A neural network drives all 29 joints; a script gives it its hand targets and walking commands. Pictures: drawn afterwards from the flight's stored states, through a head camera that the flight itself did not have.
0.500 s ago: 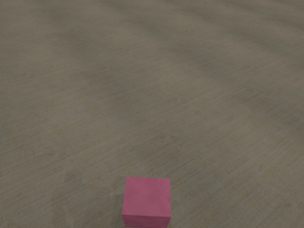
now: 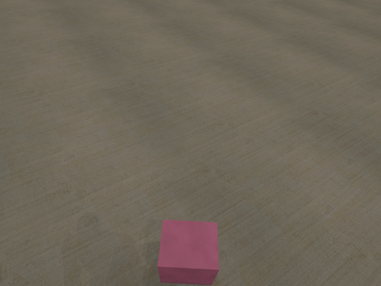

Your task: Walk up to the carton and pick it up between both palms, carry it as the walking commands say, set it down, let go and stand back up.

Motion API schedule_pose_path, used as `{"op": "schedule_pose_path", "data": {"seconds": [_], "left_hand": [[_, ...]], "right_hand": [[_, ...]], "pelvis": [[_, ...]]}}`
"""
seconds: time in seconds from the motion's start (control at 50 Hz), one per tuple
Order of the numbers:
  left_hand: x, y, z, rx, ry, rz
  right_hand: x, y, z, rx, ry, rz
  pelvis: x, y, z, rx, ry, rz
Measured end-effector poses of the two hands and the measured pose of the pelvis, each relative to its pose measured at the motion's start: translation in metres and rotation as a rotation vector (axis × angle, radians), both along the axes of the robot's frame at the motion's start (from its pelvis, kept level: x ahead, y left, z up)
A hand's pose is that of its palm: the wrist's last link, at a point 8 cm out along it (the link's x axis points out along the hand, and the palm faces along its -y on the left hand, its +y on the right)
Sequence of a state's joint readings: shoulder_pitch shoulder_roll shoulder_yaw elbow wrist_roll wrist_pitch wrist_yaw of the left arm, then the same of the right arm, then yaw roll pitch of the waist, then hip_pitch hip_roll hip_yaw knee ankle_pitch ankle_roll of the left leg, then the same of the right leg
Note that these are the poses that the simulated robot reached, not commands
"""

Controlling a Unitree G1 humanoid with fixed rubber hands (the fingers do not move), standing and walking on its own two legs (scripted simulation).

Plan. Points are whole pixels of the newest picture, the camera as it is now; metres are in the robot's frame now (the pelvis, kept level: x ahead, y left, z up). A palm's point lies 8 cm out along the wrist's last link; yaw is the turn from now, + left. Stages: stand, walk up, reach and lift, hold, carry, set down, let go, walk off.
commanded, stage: walk up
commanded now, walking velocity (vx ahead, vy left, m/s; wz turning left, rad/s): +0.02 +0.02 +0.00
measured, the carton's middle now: (188, 253) +0.42 -0.02 -0.65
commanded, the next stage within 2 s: stand in 0.24 s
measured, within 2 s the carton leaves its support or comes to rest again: neither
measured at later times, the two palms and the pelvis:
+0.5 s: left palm out of the picture -0.05 +0.21 -0.15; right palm out of the picture -0.04 -0.20 -0.15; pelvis +0.00 +0.01 +0.00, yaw +0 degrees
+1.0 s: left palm out of the picture +0.13 +0.18 -0.15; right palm out of the picture +0.12 -0.22 -0.16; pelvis -0.03 -0.03 -0.03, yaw -1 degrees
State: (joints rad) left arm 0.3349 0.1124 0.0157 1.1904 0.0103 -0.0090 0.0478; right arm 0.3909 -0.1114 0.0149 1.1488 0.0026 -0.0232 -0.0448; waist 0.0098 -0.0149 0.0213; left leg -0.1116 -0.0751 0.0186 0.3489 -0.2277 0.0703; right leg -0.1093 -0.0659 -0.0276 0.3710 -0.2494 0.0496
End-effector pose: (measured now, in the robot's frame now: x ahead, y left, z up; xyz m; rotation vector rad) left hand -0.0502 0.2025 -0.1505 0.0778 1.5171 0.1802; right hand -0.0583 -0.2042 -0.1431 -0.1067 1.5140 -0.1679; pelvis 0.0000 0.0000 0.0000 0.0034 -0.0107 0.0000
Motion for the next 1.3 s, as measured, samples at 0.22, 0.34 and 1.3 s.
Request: {"op": "schedule_pose_path", "data": {"seconds": [0.22,0.34,1.3], "left_hand": [[-0.001,0.006,-0.001,0.003,-0.006,0.017],[0.001,0.009,-0.002,0.001,-0.003,0.014],[0.206,-0.015,-0.014,-0.017,-0.377,-0.159]], "right_hand": [[0.006,0.007,-0.002,-0.002,-0.006,0.01],[0.017,0.005,-0.002,-0.017,-0.042,0.01],[0.192,-0.023,-0.032,0.026,-0.342,0.033]], "pelvis": [[0.002,0.008,-0.002,0.001,0.005,0.001],[0.002,0.011,-0.003,-0.001,0.003,0.0],[-0.075,-0.05,-0.07,0.004,0.284,0.0]]}}
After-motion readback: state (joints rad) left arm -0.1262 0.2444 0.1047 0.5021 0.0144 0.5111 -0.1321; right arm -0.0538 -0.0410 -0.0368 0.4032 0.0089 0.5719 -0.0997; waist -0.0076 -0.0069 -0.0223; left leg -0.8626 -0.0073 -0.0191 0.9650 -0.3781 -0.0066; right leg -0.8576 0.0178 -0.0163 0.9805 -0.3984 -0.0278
